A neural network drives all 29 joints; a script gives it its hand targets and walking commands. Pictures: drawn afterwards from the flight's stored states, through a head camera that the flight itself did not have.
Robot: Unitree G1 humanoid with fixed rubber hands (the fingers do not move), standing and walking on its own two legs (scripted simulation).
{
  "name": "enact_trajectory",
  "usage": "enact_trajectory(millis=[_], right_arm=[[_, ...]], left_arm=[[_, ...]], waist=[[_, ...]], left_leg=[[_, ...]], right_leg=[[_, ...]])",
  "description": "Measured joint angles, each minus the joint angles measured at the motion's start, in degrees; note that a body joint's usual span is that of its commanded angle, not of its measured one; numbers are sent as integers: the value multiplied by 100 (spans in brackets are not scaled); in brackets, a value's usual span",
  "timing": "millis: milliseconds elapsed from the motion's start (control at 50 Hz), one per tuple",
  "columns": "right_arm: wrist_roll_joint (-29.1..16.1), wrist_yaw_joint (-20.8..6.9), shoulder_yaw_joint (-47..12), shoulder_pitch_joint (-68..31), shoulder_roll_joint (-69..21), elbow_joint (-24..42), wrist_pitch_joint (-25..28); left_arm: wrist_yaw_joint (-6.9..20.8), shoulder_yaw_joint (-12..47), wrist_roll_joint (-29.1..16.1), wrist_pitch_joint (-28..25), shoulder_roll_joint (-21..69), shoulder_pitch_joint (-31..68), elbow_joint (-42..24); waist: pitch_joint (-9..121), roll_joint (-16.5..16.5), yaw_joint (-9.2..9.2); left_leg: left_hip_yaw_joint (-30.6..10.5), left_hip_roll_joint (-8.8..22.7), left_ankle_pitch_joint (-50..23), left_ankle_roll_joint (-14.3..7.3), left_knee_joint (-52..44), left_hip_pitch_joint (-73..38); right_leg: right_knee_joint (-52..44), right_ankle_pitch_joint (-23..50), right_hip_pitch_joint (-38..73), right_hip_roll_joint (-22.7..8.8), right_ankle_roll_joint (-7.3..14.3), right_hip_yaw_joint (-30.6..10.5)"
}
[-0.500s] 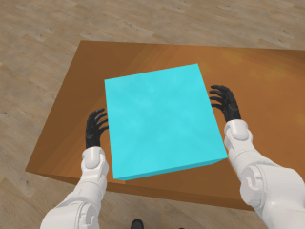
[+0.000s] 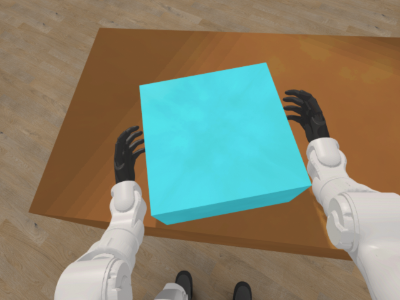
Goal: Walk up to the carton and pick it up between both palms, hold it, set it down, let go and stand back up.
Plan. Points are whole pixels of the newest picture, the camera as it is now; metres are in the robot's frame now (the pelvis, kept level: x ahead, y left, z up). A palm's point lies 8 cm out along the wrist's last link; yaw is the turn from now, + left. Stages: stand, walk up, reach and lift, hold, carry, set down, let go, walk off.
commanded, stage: set down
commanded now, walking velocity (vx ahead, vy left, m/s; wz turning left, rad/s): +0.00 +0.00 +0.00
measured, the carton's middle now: (215, 144) +0.46 +0.04 -0.10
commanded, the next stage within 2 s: none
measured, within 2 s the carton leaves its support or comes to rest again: neither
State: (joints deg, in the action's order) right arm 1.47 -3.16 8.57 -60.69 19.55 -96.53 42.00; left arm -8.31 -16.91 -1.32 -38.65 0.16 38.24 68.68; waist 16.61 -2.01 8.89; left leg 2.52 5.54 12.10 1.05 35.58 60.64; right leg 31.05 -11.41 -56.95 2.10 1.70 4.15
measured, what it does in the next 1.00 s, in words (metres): stands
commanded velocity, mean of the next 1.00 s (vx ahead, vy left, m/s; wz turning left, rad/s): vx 0.00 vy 0.00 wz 0.00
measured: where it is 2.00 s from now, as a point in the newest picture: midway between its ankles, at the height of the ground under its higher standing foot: outside the picture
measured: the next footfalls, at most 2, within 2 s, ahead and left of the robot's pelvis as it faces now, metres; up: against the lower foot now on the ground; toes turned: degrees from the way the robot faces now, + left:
none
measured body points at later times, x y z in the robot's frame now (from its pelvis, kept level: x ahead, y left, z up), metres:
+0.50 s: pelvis -0.01 +0.00 -0.01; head +0.17 -0.01 +0.41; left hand +0.37 +0.22 -0.05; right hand +0.49 -0.15 -0.02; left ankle +0.00 +0.13 -0.71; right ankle +0.00 -0.11 -0.71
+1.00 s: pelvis -0.01 +0.00 -0.01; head +0.17 -0.01 +0.40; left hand +0.37 +0.22 -0.05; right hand +0.49 -0.15 -0.02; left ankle +0.00 +0.13 -0.71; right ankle +0.00 -0.11 -0.71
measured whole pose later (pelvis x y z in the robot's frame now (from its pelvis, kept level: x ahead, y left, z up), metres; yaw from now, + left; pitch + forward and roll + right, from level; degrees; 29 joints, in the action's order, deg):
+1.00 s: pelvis -0.01 +0.00 -0.01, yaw -1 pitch +37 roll -1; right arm 6.0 -4.6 15.0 -64.1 19.5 -98.0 40.6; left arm -7.8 -21.2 2.0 -40.2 -0.9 40.8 70.7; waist 15.2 0.0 8.2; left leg 4.5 4.9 12.2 0.5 37.4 62.2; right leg 35.9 -12.5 -60.8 1.5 1.4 1.9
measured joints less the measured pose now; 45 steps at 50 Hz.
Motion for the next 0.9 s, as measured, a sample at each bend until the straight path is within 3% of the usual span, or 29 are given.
enact_trajectory(millis=[280, 480, 900], right_arm=[[151, -56, 242, -320, 35, -132, -202], [280, -55, 407, -354, 41, -223, -126], [418, -138, 595, -341, 16, -183, -112]], left_arm=[[20, 18, -161, 20, -111, 279, 262], [124, -148, -24, -93, -128, 297, 283], [48, -361, 266, -174, -117, 245, 210]], waist=[[-58, 21, 66], [-102, 101, 20], [-118, 181, -58]], left_leg=[[119, -23, -82, -26, 46, 130], [125, -40, -43, -23, 112, 139], [182, -60, 13, -53, 167, 158]], right_leg=[[241, 23, -271, -29, -9, -129], [372, -50, -313, -47, -6, -144], [452, -95, -367, -64, -34, -213]])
